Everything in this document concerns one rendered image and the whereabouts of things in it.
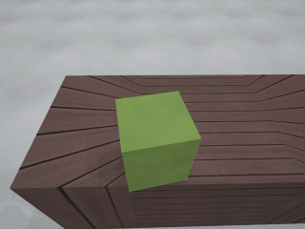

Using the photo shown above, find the carton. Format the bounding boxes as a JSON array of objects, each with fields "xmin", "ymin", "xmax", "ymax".
[{"xmin": 115, "ymin": 91, "xmax": 202, "ymax": 192}]

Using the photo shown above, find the pedestal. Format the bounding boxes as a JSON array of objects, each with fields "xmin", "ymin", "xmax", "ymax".
[{"xmin": 10, "ymin": 74, "xmax": 305, "ymax": 229}]

